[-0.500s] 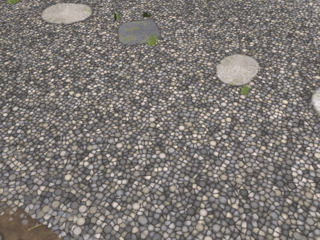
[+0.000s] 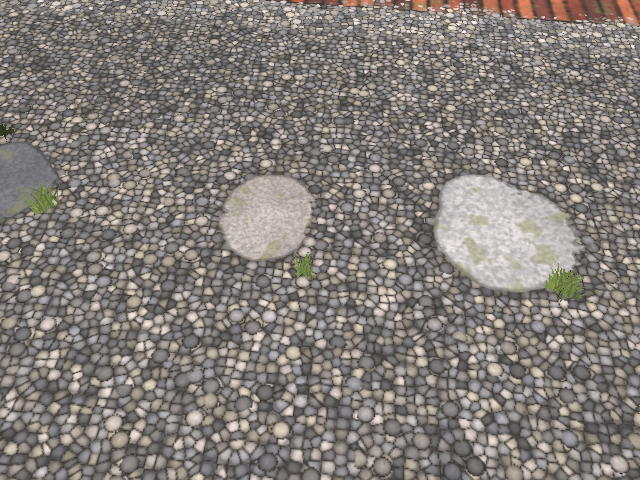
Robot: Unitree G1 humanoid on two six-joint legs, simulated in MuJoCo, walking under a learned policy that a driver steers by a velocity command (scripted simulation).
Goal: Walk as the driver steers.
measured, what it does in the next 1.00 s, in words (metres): walks ahead, turning right: right foot, then left foot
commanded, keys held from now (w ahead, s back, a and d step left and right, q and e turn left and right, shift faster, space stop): w+e+shift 0.52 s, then shift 0.48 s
